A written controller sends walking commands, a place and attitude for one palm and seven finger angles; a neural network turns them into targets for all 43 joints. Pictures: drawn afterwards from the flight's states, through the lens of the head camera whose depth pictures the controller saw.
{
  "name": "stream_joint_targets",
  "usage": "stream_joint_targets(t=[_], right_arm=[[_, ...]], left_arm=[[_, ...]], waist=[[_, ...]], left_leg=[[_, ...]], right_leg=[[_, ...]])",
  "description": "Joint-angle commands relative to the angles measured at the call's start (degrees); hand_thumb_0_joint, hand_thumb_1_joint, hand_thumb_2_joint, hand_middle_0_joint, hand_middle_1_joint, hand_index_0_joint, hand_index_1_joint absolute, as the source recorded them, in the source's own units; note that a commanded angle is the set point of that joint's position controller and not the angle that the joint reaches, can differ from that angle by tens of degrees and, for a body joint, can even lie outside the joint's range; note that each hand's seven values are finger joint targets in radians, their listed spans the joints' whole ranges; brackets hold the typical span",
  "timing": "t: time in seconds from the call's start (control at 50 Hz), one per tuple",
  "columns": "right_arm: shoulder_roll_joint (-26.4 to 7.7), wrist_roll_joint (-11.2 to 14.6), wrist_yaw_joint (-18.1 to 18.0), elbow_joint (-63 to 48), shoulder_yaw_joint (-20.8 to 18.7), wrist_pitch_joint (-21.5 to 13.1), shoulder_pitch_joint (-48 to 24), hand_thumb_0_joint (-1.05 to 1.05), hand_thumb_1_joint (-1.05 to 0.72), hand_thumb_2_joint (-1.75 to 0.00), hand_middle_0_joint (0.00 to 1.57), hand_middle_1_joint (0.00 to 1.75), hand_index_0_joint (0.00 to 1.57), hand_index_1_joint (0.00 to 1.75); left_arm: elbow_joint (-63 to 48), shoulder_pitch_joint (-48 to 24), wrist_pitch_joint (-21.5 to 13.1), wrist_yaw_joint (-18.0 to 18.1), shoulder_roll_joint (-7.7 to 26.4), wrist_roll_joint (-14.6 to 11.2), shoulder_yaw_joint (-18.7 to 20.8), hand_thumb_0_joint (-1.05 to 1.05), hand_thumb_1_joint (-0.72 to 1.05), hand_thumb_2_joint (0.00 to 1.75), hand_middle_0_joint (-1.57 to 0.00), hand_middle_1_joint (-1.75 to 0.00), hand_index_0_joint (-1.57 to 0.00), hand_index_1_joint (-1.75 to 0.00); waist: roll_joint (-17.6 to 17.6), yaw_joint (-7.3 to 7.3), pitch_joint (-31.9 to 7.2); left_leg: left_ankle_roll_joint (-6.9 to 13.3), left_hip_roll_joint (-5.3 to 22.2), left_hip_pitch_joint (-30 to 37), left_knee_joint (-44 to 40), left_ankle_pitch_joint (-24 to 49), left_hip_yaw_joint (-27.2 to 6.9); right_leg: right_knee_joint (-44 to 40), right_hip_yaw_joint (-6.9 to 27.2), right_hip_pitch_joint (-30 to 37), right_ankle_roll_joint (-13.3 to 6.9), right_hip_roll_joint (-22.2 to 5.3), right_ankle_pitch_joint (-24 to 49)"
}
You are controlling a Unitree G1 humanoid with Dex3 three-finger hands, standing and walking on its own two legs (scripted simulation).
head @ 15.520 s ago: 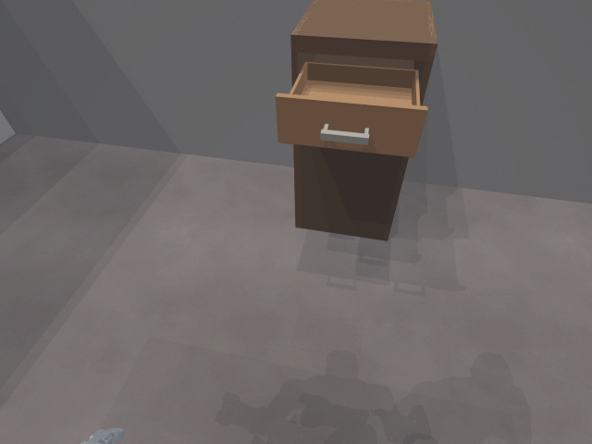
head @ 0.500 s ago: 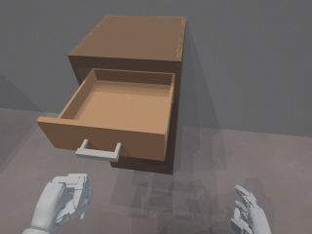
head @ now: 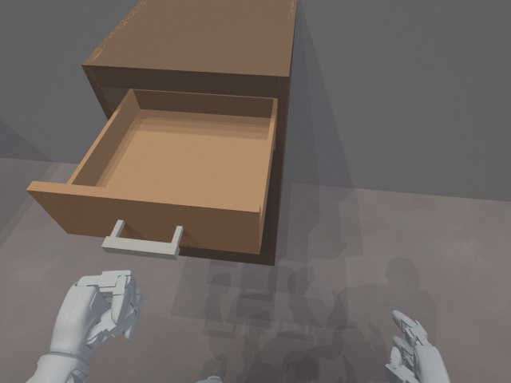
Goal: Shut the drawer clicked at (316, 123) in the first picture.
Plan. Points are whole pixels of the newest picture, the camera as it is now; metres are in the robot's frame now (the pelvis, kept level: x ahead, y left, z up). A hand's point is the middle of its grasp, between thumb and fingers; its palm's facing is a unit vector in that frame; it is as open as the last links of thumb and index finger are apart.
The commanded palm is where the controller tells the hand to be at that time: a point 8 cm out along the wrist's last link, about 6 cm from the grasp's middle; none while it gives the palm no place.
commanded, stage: bring the fist close to the handle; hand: left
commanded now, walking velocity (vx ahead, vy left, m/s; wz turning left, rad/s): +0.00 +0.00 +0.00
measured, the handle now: (145, 238) +0.35 +0.21 +0.01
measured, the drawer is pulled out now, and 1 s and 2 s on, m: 0.29 0.29 0.21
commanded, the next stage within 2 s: push the drawer shut in 0.82 s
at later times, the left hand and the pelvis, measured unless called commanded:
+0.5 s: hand (157, 298) +0.25 +0.16 +0.00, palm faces -0.14 -0.99 -0.04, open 3.3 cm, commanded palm +0.23 +0.23 +0.01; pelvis -0.02 +0.03 -0.04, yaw -1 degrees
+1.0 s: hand (158, 295) +0.25 +0.16 +0.01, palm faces -0.12 -0.99 -0.05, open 3.3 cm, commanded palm +0.24 +0.22 +0.01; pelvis -0.01 +0.02 -0.03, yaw -1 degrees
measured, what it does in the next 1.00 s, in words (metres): stands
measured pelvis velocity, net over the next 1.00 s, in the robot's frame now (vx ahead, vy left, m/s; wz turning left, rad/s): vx -0.01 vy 0.02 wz -0.02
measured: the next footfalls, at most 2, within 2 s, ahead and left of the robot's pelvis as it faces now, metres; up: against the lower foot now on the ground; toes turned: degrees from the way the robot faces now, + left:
none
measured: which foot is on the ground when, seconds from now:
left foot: down 0.00-1.00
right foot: down 0.00-1.00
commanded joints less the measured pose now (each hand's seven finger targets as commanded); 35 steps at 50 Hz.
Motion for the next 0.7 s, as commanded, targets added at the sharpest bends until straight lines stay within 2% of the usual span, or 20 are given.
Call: stream_joint_targets(t=[0.0, 0.02, 0.06, 0.1, 0.12, 0.16, 0.18, 0.2, 0.26, 0.28, 0.32, 0.34, 0.36, 0.42, 0.5, 0.54, 0.56, 0.58, 0.6, 0.68], right_arm=[[-6.2, 0.1, 0.0, -9.0, -2.6, -3.1, -3.5, 0.00, -0.90, -0.90, 0.20, 0.30, 0.20, 0.30], [-6.2, 0.1, 0.0, -9.4, -2.4, -3.1, -3.6, 0.00, -0.90, -0.90, 0.20, 0.30, 0.20, 0.30], [-6.5, -0.1, -0.1, -9.0, -2.4, -2.8, -3.5, 0.00, -0.90, -0.90, 0.20, 0.30, 0.20, 0.30], [-6.3, -0.2, 0.1, -9.1, -2.5, -2.5, -3.2, 0.00, -0.90, -0.90, 0.20, 0.30, 0.20, 0.30], [-6.3, -0.3, 0.2, -9.5, -2.4, -2.5, -3.4, 0.00, -0.90, -0.90, 0.20, 0.30, 0.20, 0.30], [-6.3, -0.5, 0.4, -9.5, -2.5, -1.8, -3.4, 0.00, -0.90, -0.90, 0.20, 0.30, 0.20, 0.30], [-6.4, -0.6, 0.5, -9.7, -2.4, -1.5, -3.3, 0.00, -0.90, -0.90, 0.20, 0.30, 0.20, 0.30], [-6.4, -0.5, 0.6, -9.8, -2.5, -1.2, -3.4, 0.00, -0.90, -0.90, 0.20, 0.30, 0.20, 0.30], [-6.7, -0.7, 0.8, -10.3, -2.1, -0.5, -3.3, 0.00, -0.90, -0.90, 0.20, 0.30, 0.20, 0.30], [-6.8, -0.7, 0.8, -10.3, -2.2, -0.2, -3.0, 0.00, -0.90, -0.90, 0.20, 0.30, 0.20, 0.30], [-7.0, -0.7, 0.9, -10.7, -2.2, 0.1, -3.0, 0.00, -0.90, -0.90, 0.20, 0.30, 0.20, 0.30], [-6.9, -0.7, 0.9, -11.1, -2.1, 0.3, -3.1, 0.00, -0.90, -0.90, 0.20, 0.30, 0.20, 0.30], [-7.0, -0.7, 0.9, -11.0, -2.1, 0.5, -2.9, 0.00, -0.90, -0.90, 0.20, 0.30, 0.20, 0.30], [-7.0, -0.8, 1.1, -11.5, -2.0, 1.0, -2.8, 0.00, -0.90, -0.90, 0.20, 0.30, 0.20, 0.30], [-7.0, -0.8, 1.3, -12.2, -2.1, 2.0, -2.4, 0.00, -0.90, -0.90, 0.20, 0.30, 0.20, 0.30], [-6.9, -0.6, 1.3, -12.7, -1.9, 2.8, -2.5, 0.00, -0.90, -0.90, 0.20, 0.30, 0.20, 0.30], [-7.2, -0.6, 1.2, -12.3, -1.9, 3.2, -2.4, 0.00, -0.90, -0.90, 0.20, 0.30, 0.20, 0.30], [-6.9, -0.7, 1.3, -12.6, -1.7, 3.6, -2.7, 0.00, -0.90, -0.90, 0.20, 0.30, 0.20, 0.30], [-7.0, -0.6, 1.3, -12.7, -1.8, 4.0, -2.5, 0.00, -0.90, -0.90, 0.20, 0.30, 0.20, 0.30], [-7.0, -0.4, 1.2, -13.2, -1.8, 4.3, -2.4, 0.00, -0.90, -0.90, 0.20, 0.30, 0.20, 0.30]], left_arm=[[-9.4, -3.7, -4.9, -0.7, 6.3, -1.0, 2.3, 0.00, 0.90, 0.90, -1.40, -1.60, -1.40, -1.60], [-10.2, -4.6, -5.1, -0.9, 5.2, -1.2, 0.8, 0.00, 0.90, 0.90, -1.40, -1.60, -1.40, -1.60], [-9.4, -7.3, -5.5, 0.0, 6.4, -0.7, 1.5, 0.00, 0.90, 0.90, -1.40, -1.60, -1.40, -1.60], [-9.0, -7.4, -6.1, 1.1, 6.6, -0.4, 2.4, 0.00, 0.90, 0.90, -1.40, -1.60, -1.40, -1.60], [-9.4, -8.1, -6.4, 1.4, 5.4, -0.4, 1.0, 0.00, 0.90, 0.90, -1.40, -1.60, -1.40, -1.60], [-8.2, -8.3, -6.3, 2.8, 6.2, 0.4, 2.0, 0.00, 0.90, 0.90, -1.40, -1.60, -1.40, -1.60], [-7.7, -9.6, -6.4, 3.1, 5.5, 0.4, 1.2, 0.00, 0.90, 0.90, -1.40, -1.60, -1.40, -1.60], [-6.9, -9.7, -6.3, 3.3, 6.1, 0.7, 1.8, 0.00, 0.90, 0.90, -1.40, -1.60, -1.40, -1.60], [-6.1, -13.5, -6.1, 3.7, 5.1, 1.6, -0.6, 0.00, 0.90, 0.90, -1.40, -1.60, -1.40, -1.60], [-5.1, -13.9, -5.9, 3.8, 5.0, 1.7, -0.6, 0.00, 0.90, 0.90, -1.40, -1.60, -1.40, -1.60], [-5.2, -15.1, -5.8, 3.6, 5.6, 1.6, -0.3, 0.00, 0.90, 0.90, -1.40, -1.60, -1.40, -1.60], [-5.7, -16.0, -5.9, 3.7, 4.6, 1.6, -1.6, 0.00, 0.90, 0.90, -1.40, -1.60, -1.40, -1.60], [-5.7, -17.2, -5.8, 4.1, 5.2, 2.0, -1.4, 0.00, 0.90, 0.90, -1.40, -1.60, -1.40, -1.60], [-6.6, -18.9, -5.8, 5.2, 4.3, 2.3, -2.5, 0.00, 0.90, 0.90, -1.40, -1.60, -1.40, -1.60], [-7.9, -17.2, -4.8, 7.2, 5.7, 2.5, -1.2, 0.00, 0.90, 0.90, -1.40, -1.60, -1.40, -1.60], [-7.2, -17.5, -3.8, 7.7, 5.6, 2.7, -1.3, 0.00, 0.90, 0.90, -1.40, -1.60, -1.40, -1.60], [-5.6, -17.0, -3.4, 8.2, 7.1, 3.1, 0.2, 0.00, 0.90, 0.90, -1.40, -1.60, -1.40, -1.60], [-5.6, -17.3, -3.2, 8.2, 5.3, 3.1, -1.3, 0.00, 0.90, 0.90, -1.40, -1.60, -1.40, -1.60], [-4.4, -16.4, -2.8, 8.2, 5.8, 3.0, -0.6, 0.00, 0.90, 0.90, -1.40, -1.60, -1.40, -1.60], [-6.2, -17.1, -3.1, 7.6, 4.6, 2.8, -2.4, 0.00, 0.90, 0.90, -1.40, -1.60, -1.40, -1.60]], waist=[[-2.6, -0.53, -9.6], [-2.0, -0.77, -10.4], [-2.1, -0.95, -10.1], [-1.3, -0.33, -11.9], [-0.7, -0.49, -12.4], [-1.0, -0.07, -12.3], [-2.0, -0.64, -12.6], [-1.3, -0.34, -12.9], [-0.6, -1.11, -12.1], [-1.3, -1.12, -13.2], [-0.4, -0.87, -14.8], [-0.1, -0.98, -15.2], [0.5, -1.23, -15.3], [1.7, -0.88, -16.7], [-0.4, -0.42, -18.9], [-0.9, -0.61, -17.1], [-1.3, -0.43, -16.1], [-1.3, -0.75, -15.7], [-2.0, -0.64, -14.7], [-0.3, -0.99, -15.5]], left_leg=[[1.9, -1.6, 4.1, -2.5, 14.4, -1.4], [2.0, -1.6, 4.2, -2.1, 14.2, -1.3], [2.0, -1.4, 3.2, -1.6, 13.4, -1.7], [1.8, -1.1, 3.0, -1.2, 13.4, -2.0], [1.9, -1.2, 2.8, -0.8, 13.3, -2.0], [1.8, -0.9, 1.6, -0.5, 12.9, -2.3], [1.8, -0.9, 1.1, 0.1, 12.5, -2.3], [1.6, -0.8, 0.4, 0.4, 11.7, -2.3], [1.7, -0.6, -1.3, 1.3, 9.8, -2.8], [1.6, -0.6, -1.7, 1.8, 9.4, -2.9], [1.5, -0.4, -1.9, 2.3, 9.4, -3.0], [1.6, -0.5, -1.8, 2.5, 9.5, -3.1], [1.6, -0.3, -1.9, 2.8, 9.4, -3.3], [1.3, -0.1, -1.3, 2.9, 9.6, -4.1], [1.4, 0.0, -0.8, 2.4, 10.0, -4.0], [1.4, -0.2, -2.2, 2.2, 8.5, -3.6], [1.4, -0.1, -3.1, 2.1, 8.0, -3.8], [1.5, -0.2, -3.4, 2.1, 7.3, -3.6], [1.4, -0.2, -3.8, 2.0, 6.7, -3.5], [1.5, -0.2, -2.7, 2.0, 7.2, -3.6]], right_leg=[[-7.1, 6.8, 2.3, 3.8, -2.0, 20.3], [-6.7, 6.6, 1.8, 3.8, -2.0, 19.7], [-5.5, 5.9, -0.2, 3.4, -1.5, 17.4], [-3.7, 4.9, -1.4, 3.0, -1.2, 16.3], [-3.1, 4.9, -2.1, 3.0, -1.3, 16.1], [-2.0, 4.4, -3.1, 2.7, -1.0, 14.8], [-1.4, 4.3, -4.1, 2.8, -0.9, 14.7], [-1.0, 4.4, -4.8, 2.7, -0.9, 13.7], [0.2, 4.2, -7.4, 2.5, -0.8, 11.0], [0.7, 4.1, -7.8, 2.5, -0.8, 10.6], [1.4, 4.2, -8.3, 2.4, -0.7, 10.5], [1.7, 4.1, -8.5, 2.3, -0.8, 10.4], [2.2, 4.0, -9.4, 2.2, -0.7, 9.9], [3.4, 3.4, -10.8, 2.0, -0.6, 9.1], [3.1, 3.4, -9.0, 2.2, -0.5, 9.7], [2.6, 3.5, -8.7, 2.3, -0.4, 8.9], [2.6, 3.5, -9.0, 2.1, -0.2, 8.2], [2.5, 3.5, -9.3, 2.2, -0.3, 7.9], [2.1, 3.6, -9.4, 2.2, -0.2, 7.4], [2.0, 3.6, -9.2, 2.1, -0.2, 7.8]])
